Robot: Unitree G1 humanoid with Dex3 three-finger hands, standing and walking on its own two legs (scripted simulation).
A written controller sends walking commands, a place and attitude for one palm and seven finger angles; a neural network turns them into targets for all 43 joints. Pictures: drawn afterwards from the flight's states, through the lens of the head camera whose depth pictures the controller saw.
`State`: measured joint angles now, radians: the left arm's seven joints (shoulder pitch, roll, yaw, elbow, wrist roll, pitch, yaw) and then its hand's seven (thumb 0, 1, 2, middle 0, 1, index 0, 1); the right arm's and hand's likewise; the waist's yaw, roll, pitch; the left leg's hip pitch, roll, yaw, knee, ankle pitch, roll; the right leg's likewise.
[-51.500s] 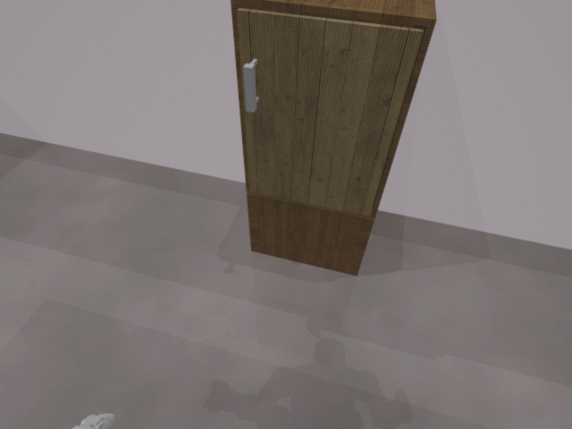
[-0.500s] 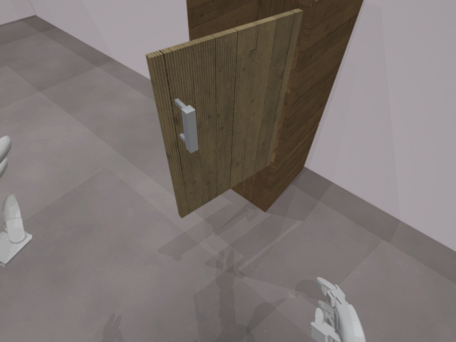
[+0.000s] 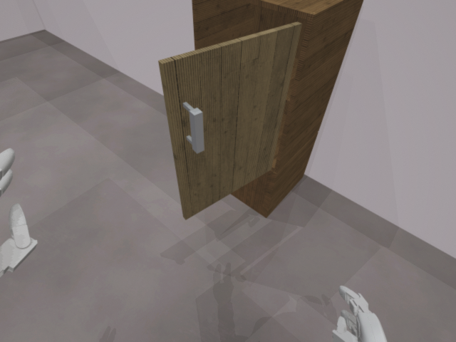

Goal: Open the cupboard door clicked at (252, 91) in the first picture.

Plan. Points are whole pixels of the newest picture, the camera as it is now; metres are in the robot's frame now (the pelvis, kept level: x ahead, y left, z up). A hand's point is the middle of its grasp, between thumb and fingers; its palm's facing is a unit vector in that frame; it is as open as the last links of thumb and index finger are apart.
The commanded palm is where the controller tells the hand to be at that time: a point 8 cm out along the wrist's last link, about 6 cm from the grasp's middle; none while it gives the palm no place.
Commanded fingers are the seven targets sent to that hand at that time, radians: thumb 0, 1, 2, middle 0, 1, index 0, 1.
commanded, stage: let the arm hang, fingers relaxed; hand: left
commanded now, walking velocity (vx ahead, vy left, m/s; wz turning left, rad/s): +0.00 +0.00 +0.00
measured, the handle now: (192, 127) +0.60 +0.12 +0.04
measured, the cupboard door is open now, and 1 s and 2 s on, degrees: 78 78 78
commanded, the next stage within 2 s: look to check the result in 1.16 s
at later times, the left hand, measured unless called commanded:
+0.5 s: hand out of the picture -0.02 +0.17 -0.19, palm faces +0.06 -0.99 -0.16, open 7.2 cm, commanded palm none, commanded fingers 0.00 0.90 0.90 -0.20 -0.30 -0.20 -0.30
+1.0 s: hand out of the picture +0.08 +0.21 -0.16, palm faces +0.05 -0.95 -0.30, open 7.4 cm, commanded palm none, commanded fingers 0.00 0.90 0.90 -0.20 -0.30 -0.20 -0.30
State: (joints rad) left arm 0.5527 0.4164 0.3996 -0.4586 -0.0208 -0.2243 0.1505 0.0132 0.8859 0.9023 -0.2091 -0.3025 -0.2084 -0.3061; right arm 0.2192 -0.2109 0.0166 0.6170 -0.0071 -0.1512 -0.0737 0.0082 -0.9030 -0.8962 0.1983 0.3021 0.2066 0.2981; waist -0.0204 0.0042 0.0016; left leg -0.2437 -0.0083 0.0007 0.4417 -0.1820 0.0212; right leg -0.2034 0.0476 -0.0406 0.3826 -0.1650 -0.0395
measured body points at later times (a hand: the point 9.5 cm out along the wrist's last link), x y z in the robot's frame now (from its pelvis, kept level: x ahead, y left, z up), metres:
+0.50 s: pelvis -0.01 -0.01 -0.01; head +0.01 +0.02 +0.44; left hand -0.02 +0.23 -0.17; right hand -0.01 -0.27 -0.15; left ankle +0.03 +0.10 -0.74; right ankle +0.03 -0.09 -0.74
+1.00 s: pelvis +0.02 -0.01 +0.00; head +0.03 -0.02 +0.45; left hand +0.08 +0.26 -0.13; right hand +0.08 -0.26 -0.16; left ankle +0.03 +0.10 -0.74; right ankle +0.03 -0.09 -0.74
